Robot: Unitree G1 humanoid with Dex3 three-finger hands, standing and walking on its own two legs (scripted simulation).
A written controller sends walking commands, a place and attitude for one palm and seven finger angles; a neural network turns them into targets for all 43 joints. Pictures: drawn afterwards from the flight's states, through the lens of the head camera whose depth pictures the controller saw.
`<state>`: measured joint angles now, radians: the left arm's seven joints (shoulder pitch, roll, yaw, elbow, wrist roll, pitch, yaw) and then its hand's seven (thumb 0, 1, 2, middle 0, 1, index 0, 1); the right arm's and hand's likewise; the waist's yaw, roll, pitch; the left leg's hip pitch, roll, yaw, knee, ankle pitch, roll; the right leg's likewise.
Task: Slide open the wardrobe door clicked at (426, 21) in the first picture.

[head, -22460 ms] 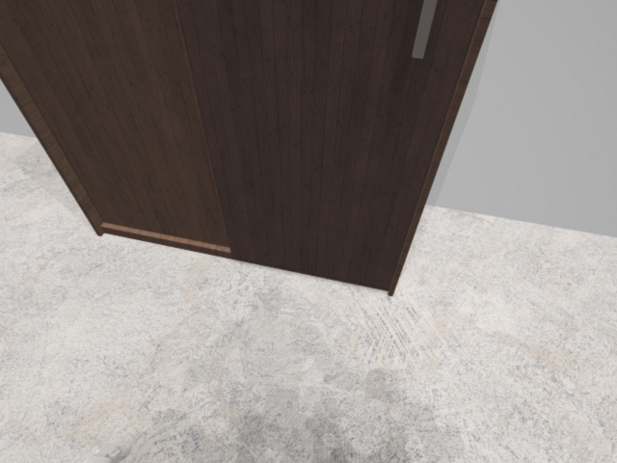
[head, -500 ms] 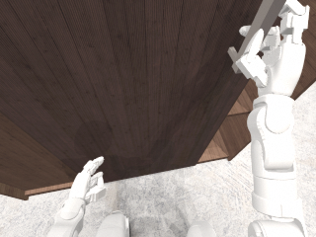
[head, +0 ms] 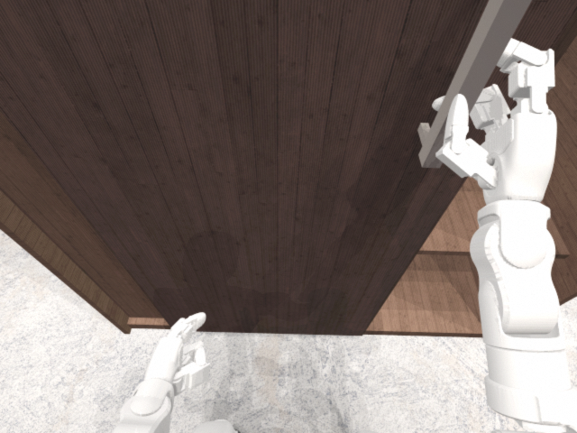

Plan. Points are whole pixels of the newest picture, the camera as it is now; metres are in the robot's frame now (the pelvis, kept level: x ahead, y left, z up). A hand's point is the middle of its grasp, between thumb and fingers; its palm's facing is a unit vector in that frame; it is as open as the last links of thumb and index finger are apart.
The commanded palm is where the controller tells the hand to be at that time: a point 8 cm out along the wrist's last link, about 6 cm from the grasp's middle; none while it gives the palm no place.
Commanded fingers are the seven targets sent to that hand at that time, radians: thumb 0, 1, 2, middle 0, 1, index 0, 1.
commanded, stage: step sideways, sliding the door along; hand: right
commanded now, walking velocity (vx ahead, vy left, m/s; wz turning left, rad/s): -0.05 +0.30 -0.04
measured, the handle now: (457, 80) +0.42 -0.17 +0.26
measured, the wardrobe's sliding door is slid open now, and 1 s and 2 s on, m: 0.44 0.47 0.47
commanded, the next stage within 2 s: stop walking and hold the door there in 0.74 s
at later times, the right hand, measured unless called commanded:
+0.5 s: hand (393, 135) +0.36 -0.10 +0.24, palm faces +0.47 +0.88 +0.03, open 7.2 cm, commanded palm +0.32 -0.06 +0.23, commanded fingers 0.00 -0.90 -0.90 0.45 1.40 0.45 1.40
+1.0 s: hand (394, 137) +0.36 -0.10 +0.23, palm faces +0.69 +0.70 -0.17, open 7.3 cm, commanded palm +0.31 -0.12 +0.21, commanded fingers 0.00 -0.90 -0.90 0.45 1.40 0.45 1.40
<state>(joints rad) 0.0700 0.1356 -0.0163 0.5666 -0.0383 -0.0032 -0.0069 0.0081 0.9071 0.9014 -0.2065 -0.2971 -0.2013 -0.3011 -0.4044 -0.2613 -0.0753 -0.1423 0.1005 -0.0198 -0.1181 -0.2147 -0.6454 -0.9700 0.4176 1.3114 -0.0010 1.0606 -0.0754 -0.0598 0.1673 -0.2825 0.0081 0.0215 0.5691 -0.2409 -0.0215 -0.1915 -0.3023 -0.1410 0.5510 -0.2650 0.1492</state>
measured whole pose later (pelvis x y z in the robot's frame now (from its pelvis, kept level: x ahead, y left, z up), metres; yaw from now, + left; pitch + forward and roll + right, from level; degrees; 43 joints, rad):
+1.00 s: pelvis +0.04 +0.25 -0.01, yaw -4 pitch -2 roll +1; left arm 0.01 0.22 -0.01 0.59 -0.07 -0.03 0.02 0.01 0.91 0.90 -0.21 -0.30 -0.20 -0.30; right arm -0.41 -0.49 -0.48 0.11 0.09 -0.01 -0.18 -0.22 -0.78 -0.98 0.25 1.22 0.01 0.98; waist -0.07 -0.06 0.16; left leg -0.34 0.02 0.06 0.62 -0.23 0.00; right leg -0.34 -0.17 0.02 0.95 -0.55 0.06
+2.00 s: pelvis +0.00 +0.23 +0.01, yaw +0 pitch -1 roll +2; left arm 0.17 0.27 -0.01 0.68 -0.02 -0.05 0.10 0.01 0.91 0.90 -0.21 -0.30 -0.20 -0.30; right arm -0.15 -0.47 -0.45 0.12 0.04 -0.10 -0.19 0.02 -0.89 -0.90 0.45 1.40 0.45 1.39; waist -0.02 -0.05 -0.05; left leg -0.26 0.01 0.06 0.46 -0.19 -0.01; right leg -0.32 -0.05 -0.17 0.53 -0.21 -0.05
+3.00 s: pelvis -0.09 +0.05 -0.01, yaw +0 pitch -4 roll +1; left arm 0.11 0.15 -0.05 0.65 -0.03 -0.03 0.04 0.01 0.91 0.90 -0.21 -0.30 -0.20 -0.30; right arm -0.21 -0.29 -0.11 -0.22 0.06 -0.05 -0.10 0.01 -0.88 -0.90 0.46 1.40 0.46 1.40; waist 0.03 -0.04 0.10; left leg -0.29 0.01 0.10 0.62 -0.27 0.03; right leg -0.41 -0.09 -0.01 0.92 -0.45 0.04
